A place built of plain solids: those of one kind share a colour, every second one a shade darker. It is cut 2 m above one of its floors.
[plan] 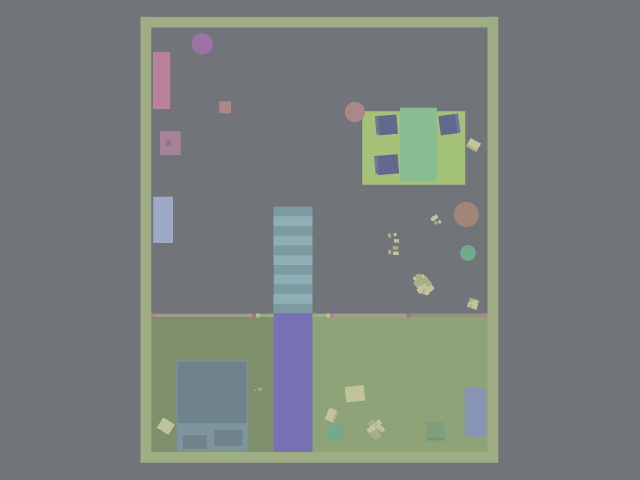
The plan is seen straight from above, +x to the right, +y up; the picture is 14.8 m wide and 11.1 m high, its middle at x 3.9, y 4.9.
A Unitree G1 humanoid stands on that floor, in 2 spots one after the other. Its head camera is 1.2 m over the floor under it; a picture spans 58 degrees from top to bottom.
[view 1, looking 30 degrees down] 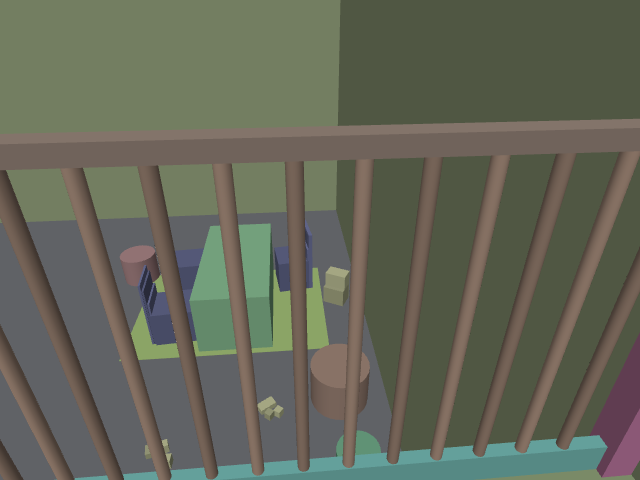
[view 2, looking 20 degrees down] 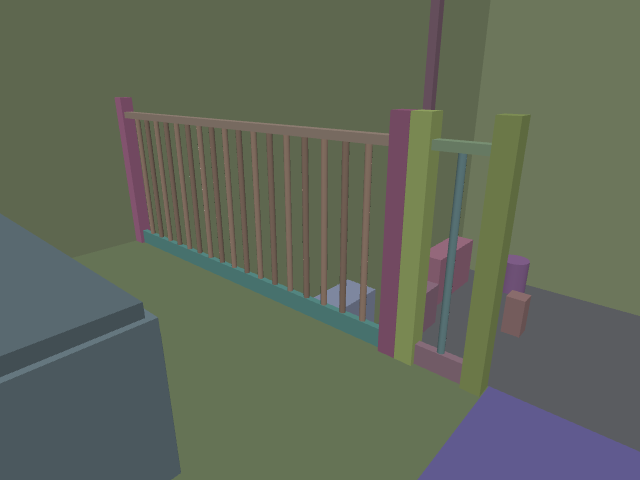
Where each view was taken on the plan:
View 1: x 6.82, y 2.46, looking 85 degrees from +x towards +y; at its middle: ground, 7.25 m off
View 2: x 3.28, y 1.60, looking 131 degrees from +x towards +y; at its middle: wall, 5.32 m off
